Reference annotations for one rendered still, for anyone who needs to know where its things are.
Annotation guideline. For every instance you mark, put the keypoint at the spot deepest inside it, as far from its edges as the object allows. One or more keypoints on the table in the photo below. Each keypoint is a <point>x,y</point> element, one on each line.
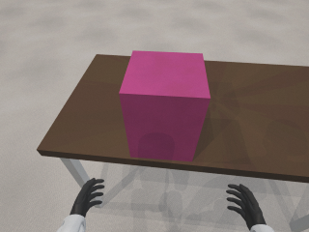
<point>256,125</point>

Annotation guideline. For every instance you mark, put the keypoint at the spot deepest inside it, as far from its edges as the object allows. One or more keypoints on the robot left forearm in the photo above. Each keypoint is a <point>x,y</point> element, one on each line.
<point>73,223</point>

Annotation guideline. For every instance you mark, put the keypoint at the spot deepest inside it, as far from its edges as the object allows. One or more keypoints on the carton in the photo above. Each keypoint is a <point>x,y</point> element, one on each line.
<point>164,99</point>

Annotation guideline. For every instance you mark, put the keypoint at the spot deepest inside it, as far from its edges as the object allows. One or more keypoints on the robot right hand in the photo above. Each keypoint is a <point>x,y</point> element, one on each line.
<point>249,207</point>

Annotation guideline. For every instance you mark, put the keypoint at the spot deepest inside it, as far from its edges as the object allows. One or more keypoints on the robot left hand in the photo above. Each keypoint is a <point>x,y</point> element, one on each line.
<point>82,202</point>

